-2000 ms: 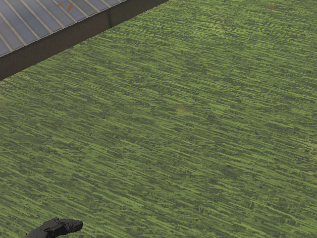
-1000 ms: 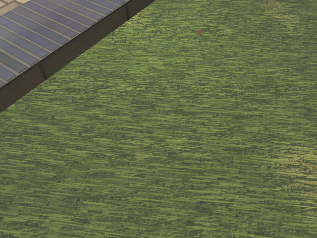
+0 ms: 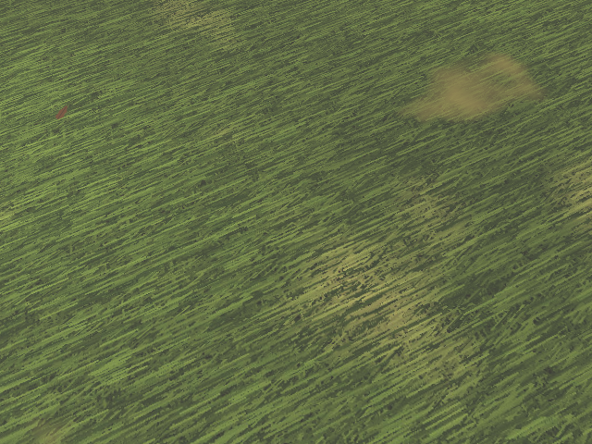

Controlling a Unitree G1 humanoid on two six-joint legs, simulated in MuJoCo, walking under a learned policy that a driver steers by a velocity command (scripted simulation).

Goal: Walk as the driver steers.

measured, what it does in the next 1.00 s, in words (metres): walks ahead, turning right: left foot, then right foot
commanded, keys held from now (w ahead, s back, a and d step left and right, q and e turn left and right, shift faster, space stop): e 0.56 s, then w+e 0.44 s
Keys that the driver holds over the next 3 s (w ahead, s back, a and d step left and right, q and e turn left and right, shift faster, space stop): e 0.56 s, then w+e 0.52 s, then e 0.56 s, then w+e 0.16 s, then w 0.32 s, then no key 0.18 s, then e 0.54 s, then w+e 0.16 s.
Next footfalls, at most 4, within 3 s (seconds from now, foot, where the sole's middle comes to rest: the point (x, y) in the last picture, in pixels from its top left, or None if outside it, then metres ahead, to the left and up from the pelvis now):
0.22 left None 0.26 0.08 -0.78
0.68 right None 0.12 -0.10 -0.78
1.16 left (379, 428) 0.47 -0.09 -0.78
1.62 right None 0.38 -0.31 -0.78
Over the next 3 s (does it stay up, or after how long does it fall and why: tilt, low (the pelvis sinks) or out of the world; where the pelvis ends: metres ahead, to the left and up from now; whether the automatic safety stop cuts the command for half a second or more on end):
stays up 0.54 -0.41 -0.01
